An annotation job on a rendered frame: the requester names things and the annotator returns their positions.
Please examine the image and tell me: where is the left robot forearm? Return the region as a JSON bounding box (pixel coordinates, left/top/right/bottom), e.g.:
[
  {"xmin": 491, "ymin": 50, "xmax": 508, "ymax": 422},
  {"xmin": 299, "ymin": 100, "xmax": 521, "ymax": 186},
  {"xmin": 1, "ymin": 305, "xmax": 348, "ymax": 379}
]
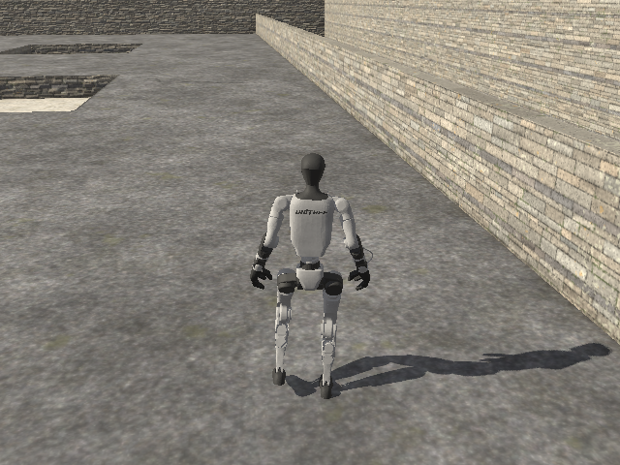
[{"xmin": 252, "ymin": 233, "xmax": 273, "ymax": 271}]

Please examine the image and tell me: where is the right robot forearm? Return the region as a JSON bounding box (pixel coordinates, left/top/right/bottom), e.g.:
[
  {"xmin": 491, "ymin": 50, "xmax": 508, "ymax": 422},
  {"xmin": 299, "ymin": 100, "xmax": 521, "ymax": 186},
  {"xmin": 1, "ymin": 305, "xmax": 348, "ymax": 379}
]
[{"xmin": 350, "ymin": 235, "xmax": 368, "ymax": 273}]

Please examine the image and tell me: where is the humanoid robot head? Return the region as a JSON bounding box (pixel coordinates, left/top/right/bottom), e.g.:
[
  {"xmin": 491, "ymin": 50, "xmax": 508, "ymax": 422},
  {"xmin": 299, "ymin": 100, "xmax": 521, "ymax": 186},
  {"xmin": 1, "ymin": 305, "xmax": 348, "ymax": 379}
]
[{"xmin": 295, "ymin": 153, "xmax": 328, "ymax": 201}]

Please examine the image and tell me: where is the right robot hand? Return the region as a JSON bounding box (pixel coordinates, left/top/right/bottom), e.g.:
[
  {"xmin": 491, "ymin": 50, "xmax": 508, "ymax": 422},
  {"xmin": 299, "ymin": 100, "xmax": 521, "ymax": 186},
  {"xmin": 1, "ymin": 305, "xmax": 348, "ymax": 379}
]
[{"xmin": 348, "ymin": 270, "xmax": 370, "ymax": 291}]

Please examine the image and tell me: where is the robot right thigh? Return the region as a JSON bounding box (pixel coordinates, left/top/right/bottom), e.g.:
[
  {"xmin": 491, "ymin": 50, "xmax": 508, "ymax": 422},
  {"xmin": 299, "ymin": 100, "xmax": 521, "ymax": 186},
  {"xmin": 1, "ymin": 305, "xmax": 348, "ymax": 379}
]
[{"xmin": 321, "ymin": 270, "xmax": 343, "ymax": 340}]

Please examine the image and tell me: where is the right robot upper arm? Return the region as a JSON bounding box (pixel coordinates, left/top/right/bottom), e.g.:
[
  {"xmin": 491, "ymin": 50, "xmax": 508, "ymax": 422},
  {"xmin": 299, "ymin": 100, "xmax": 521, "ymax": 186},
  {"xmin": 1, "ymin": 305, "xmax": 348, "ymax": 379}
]
[{"xmin": 332, "ymin": 196, "xmax": 359, "ymax": 250}]

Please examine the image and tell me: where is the left robot hand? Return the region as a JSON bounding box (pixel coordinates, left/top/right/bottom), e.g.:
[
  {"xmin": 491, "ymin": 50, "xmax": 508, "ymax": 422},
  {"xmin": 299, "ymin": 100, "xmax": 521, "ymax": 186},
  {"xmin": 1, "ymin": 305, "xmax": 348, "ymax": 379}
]
[{"xmin": 250, "ymin": 266, "xmax": 272, "ymax": 289}]

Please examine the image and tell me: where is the left robot upper arm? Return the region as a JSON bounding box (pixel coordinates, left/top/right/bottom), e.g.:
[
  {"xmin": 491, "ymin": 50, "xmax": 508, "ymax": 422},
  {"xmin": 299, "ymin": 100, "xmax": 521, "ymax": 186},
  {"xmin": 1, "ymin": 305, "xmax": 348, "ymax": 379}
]
[{"xmin": 263, "ymin": 195, "xmax": 292, "ymax": 249}]

